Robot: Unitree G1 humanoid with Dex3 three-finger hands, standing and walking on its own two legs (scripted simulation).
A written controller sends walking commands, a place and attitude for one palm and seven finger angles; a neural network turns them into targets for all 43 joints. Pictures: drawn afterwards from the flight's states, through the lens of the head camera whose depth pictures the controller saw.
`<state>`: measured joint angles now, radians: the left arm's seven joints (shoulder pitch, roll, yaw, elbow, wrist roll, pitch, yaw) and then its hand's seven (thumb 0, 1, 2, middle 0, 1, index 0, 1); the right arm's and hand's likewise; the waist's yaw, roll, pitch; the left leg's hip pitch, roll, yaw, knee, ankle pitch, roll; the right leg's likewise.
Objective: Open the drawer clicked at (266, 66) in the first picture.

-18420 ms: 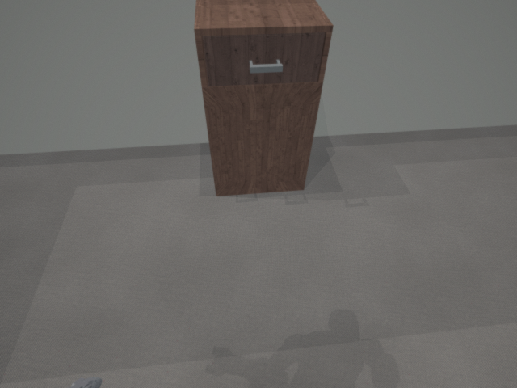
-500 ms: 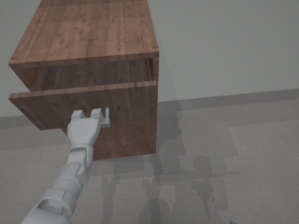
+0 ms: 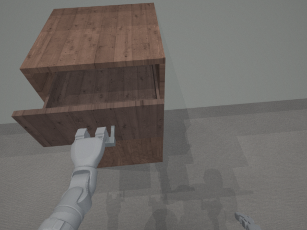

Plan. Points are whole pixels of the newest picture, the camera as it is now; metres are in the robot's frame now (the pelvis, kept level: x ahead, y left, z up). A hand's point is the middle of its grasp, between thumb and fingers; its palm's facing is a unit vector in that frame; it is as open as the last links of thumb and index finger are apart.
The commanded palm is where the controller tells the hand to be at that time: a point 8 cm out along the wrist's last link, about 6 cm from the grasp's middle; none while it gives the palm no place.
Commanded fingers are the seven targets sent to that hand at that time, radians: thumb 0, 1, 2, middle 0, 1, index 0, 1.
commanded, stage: pull the drawer open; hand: left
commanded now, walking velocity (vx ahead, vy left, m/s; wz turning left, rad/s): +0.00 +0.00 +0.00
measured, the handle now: (96, 136) +0.38 +0.20 -0.02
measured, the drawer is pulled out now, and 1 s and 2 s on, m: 0.18 0.30 0.30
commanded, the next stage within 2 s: open the thumb to release the handle in 1.20 s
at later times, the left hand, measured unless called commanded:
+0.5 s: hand (92, 180) +0.26 +0.19 -0.04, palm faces -0.01 -0.08 -1.00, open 5.7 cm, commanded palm +0.22 +0.19 +0.01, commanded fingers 0.00 0.90 0.90 -0.40 -1.35 -0.40 -1.35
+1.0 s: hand (91, 200) +0.21 +0.18 -0.04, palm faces -0.01 -0.11 -0.99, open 5.7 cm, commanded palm +0.17 +0.19 +0.01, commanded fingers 0.00 0.90 0.90 -0.40 -1.35 -0.40 -1.35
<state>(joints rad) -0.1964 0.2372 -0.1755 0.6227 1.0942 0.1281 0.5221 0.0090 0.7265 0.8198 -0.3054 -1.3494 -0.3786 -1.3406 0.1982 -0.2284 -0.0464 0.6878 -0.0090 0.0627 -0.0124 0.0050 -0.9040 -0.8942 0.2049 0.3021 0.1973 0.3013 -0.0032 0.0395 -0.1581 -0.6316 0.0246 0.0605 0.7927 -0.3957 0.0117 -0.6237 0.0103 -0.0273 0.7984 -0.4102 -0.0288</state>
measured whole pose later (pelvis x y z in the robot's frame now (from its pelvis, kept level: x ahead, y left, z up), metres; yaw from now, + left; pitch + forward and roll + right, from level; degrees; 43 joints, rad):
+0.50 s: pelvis +0.00 +0.00 +0.00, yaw +0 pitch +11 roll +1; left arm 0.09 0.22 -0.22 0.34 1.11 0.15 0.52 0.02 0.72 0.82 -0.29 -1.36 -0.39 -1.33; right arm 0.14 -0.22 -0.03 0.65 -0.02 0.06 0.01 0.01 -0.90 -0.89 0.20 0.30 0.20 0.30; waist 0.03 0.04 -0.15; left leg -0.58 0.02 0.06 0.80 -0.41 0.00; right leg -0.58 0.01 -0.03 0.82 -0.43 -0.04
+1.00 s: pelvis -0.01 -0.01 -0.01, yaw +0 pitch +10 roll +1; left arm 0.30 0.23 -0.21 0.17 1.11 0.12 0.53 0.03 0.72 0.81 -0.28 -1.36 -0.40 -1.33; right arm 0.12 -0.22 -0.02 0.63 -0.03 0.05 0.02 0.01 -0.90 -0.89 0.20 0.30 0.20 0.30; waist 0.04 0.04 -0.14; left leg -0.59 0.03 0.06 0.83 -0.41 -0.01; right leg -0.60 0.01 -0.03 0.86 -0.44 -0.05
